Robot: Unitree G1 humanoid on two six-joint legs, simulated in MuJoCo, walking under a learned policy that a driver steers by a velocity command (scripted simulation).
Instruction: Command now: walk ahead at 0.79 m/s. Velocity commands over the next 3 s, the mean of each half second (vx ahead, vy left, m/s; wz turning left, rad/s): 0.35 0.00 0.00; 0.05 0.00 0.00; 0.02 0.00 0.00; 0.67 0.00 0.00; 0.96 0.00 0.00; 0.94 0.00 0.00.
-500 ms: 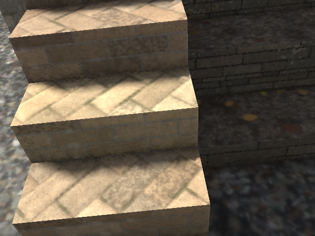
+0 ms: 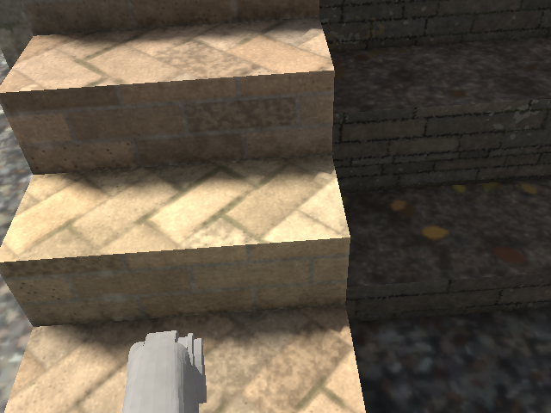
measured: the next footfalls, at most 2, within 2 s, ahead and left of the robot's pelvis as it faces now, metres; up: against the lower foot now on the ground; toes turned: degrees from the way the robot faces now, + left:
left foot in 0.26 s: +0.29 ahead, +0.19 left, +0.19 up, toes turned +7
right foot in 0.78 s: +0.27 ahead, +0.01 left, +0.20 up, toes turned -4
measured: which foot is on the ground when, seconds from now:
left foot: up 0.00-0.24, down 0.26-1.00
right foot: down 0.00-0.26, up 0.28-0.76, down 0.78-1.00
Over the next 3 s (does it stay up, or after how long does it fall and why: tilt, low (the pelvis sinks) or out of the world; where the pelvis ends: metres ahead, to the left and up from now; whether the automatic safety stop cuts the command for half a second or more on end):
stays up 0.96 0.22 0.70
